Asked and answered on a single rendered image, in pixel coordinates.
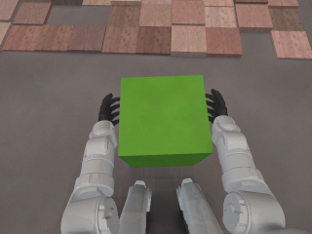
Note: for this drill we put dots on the robot left shin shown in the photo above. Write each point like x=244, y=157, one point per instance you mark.
x=139, y=182

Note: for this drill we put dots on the right robot forearm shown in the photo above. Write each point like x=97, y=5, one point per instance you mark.
x=236, y=160

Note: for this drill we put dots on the right robot upper arm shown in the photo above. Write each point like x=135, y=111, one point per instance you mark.
x=247, y=212

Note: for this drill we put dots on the robot left thigh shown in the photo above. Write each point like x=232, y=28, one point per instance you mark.
x=133, y=217

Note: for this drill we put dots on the robot left hand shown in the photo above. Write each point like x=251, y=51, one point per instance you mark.
x=105, y=111

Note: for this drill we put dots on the carton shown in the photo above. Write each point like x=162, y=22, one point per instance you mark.
x=163, y=121

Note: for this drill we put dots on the left robot upper arm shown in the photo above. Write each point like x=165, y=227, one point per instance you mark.
x=95, y=215

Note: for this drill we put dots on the robot right hand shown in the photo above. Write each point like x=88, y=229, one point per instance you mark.
x=218, y=105

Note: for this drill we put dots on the left robot forearm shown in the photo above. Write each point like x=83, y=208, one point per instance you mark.
x=96, y=177

